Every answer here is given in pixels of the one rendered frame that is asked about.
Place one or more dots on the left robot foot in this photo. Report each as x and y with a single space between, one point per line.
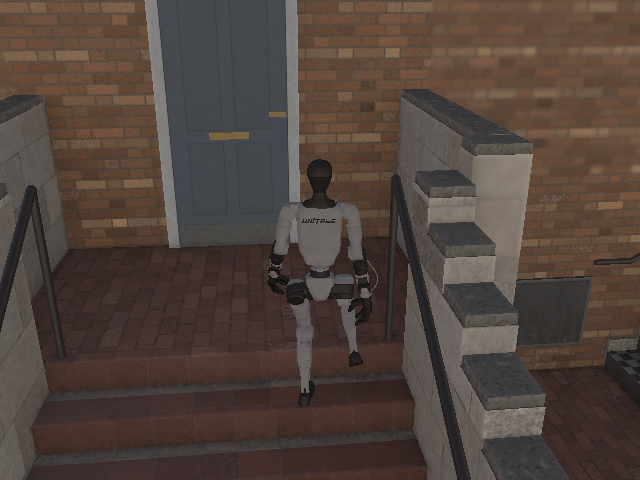
305 398

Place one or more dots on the left robot upper arm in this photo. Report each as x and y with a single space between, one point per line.
288 212

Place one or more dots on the right robot upper arm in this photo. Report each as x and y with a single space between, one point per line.
354 230

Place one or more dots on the robot left hand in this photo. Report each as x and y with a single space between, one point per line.
282 280

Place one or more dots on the robot right forearm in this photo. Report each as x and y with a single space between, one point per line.
362 277

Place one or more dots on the right robot thigh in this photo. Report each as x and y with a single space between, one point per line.
343 289

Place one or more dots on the robot left forearm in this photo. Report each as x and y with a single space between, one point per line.
275 263

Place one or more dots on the robot right hand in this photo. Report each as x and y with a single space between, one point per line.
365 311

